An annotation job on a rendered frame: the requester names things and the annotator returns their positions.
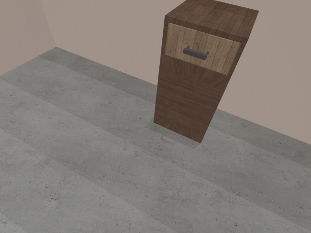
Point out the cabinet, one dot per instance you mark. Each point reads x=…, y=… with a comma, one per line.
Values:
x=187, y=94

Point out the drawer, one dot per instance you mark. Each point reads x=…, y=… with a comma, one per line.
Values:
x=221, y=51

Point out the handle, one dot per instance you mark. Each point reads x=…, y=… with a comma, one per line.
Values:
x=195, y=53

